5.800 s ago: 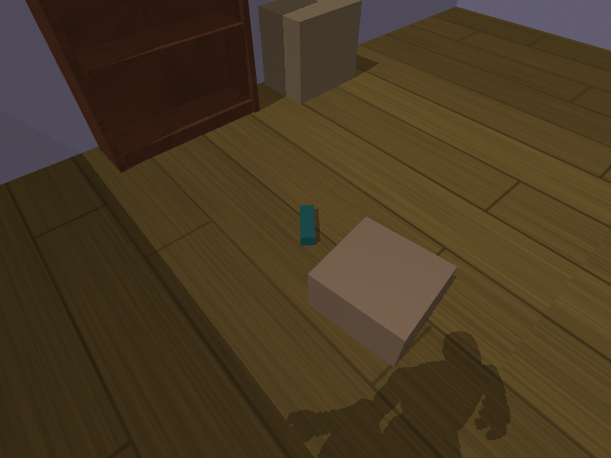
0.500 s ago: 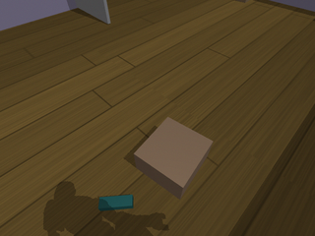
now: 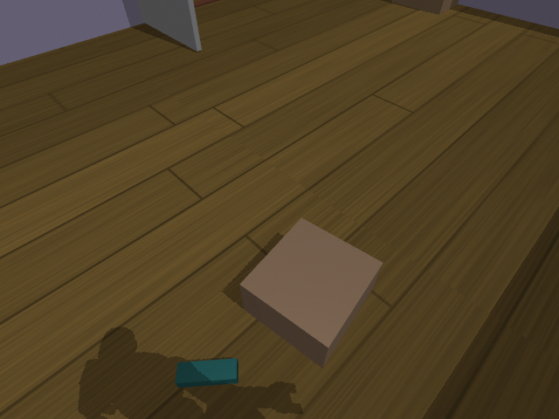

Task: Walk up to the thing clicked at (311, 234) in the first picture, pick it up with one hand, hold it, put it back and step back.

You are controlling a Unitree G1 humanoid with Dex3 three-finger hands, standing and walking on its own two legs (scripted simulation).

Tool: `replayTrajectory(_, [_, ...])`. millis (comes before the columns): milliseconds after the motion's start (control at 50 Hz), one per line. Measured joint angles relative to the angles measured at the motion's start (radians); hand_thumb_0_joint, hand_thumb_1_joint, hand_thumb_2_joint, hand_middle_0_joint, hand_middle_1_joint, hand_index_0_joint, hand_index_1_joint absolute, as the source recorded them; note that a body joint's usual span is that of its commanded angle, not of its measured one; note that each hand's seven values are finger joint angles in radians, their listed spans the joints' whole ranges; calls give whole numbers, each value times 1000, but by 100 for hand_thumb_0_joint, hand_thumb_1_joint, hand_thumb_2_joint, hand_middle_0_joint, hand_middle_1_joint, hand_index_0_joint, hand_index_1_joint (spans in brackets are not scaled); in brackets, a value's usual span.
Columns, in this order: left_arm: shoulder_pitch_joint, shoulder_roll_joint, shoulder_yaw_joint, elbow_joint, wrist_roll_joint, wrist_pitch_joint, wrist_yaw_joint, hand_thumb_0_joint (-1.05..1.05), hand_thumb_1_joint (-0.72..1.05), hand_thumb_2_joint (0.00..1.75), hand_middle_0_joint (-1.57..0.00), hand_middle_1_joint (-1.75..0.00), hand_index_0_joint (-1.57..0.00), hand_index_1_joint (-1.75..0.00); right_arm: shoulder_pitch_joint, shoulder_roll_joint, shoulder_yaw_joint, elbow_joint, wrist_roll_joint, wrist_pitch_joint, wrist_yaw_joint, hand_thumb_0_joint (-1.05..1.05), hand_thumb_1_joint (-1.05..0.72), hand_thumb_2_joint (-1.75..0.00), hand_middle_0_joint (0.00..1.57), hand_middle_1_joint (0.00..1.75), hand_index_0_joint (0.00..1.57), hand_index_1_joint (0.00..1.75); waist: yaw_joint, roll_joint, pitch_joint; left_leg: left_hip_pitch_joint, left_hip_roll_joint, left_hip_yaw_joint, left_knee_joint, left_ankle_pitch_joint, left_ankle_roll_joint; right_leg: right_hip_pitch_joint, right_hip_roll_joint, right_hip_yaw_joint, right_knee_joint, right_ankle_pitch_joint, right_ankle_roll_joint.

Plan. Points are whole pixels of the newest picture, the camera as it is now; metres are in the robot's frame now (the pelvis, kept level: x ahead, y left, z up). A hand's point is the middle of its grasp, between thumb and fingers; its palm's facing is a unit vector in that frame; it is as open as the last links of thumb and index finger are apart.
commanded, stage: stand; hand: left
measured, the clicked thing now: (207, 372) +0.43 +0.25 -0.76
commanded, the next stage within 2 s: none
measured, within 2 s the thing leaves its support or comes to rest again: neither
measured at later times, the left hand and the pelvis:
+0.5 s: hand out of the picture +0.10 +0.24 -0.16, palm faces -0.02 -0.94 -0.34, open 7.4 cm; pelvis +0.02 -0.01 +0.00, yaw +0 degrees
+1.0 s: hand out of the picture +0.09 +0.24 -0.15, palm faces -0.01 -0.94 -0.35, open 7.4 cm; pelvis +0.01 -0.01 +0.00, yaw +1 degrees
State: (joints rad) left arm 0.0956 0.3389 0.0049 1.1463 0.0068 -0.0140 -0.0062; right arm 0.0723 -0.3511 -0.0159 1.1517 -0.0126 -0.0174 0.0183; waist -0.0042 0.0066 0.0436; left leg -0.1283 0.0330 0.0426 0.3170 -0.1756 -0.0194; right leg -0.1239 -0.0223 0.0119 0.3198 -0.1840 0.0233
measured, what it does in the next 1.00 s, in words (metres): stands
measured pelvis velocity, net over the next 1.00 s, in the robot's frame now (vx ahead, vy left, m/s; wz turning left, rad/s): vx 0.01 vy -0.01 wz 0.01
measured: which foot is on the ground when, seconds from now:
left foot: down 0.00-1.00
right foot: down 0.00-1.00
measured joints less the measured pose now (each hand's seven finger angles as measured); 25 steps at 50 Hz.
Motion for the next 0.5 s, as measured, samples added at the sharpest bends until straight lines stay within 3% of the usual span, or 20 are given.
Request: replayTrajectory(500, [-17,0,-1,-7,-2,3,4,0,90,89,-20,-30,-20,-30,-7,-2,3,-6,4,6,-6,0,-91,-90,20,30,20,30,-3,2,2,30,12,-11,-19,-11,-14,35,11,-13,-22,-14,-12])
